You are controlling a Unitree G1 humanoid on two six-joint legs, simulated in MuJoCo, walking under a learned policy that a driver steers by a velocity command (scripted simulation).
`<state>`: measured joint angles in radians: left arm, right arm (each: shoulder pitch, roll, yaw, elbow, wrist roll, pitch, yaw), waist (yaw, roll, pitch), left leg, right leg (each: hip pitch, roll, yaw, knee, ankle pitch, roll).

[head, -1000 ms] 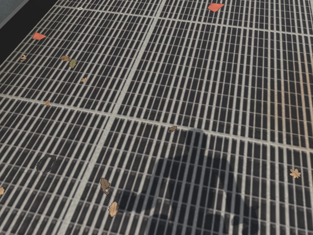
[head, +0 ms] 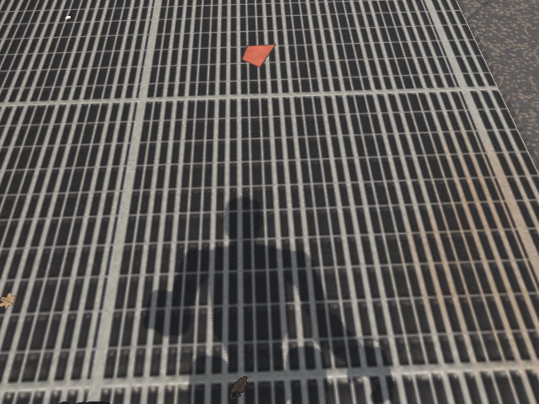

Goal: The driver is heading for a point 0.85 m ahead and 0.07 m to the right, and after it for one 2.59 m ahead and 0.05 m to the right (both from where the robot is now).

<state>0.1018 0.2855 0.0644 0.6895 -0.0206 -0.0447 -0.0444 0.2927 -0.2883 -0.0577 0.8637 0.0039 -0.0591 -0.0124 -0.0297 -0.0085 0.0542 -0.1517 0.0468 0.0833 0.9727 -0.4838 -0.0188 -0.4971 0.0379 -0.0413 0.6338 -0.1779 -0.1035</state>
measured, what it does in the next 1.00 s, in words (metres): walks ahead, turning right: left foot, then right foot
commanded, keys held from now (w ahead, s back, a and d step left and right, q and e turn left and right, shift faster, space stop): w+e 0.32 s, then w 0.06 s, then no key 0.62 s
